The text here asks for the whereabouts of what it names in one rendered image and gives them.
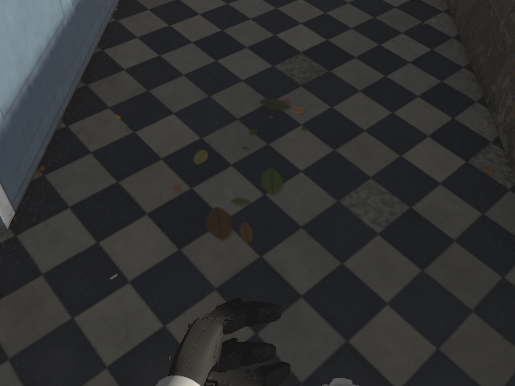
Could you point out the left robot hand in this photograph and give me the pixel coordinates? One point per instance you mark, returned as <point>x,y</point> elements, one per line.
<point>204,358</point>

